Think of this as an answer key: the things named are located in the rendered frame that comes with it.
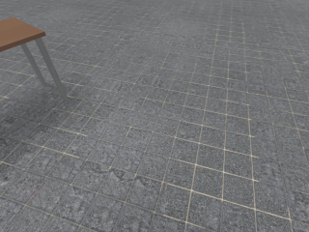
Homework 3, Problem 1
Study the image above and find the table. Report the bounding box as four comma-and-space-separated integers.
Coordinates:
0, 17, 69, 101

